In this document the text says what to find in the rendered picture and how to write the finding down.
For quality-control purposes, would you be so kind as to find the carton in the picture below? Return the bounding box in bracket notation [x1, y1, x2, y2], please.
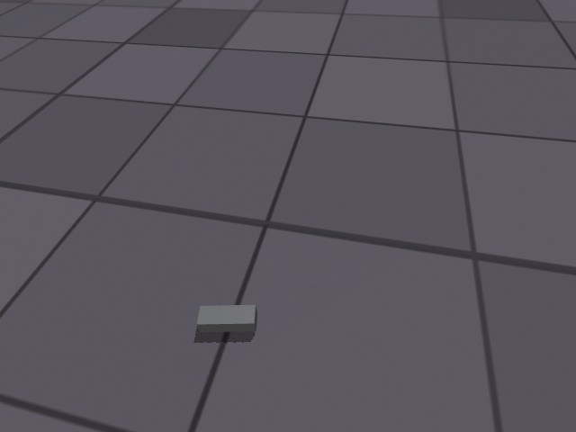
[197, 305, 257, 332]

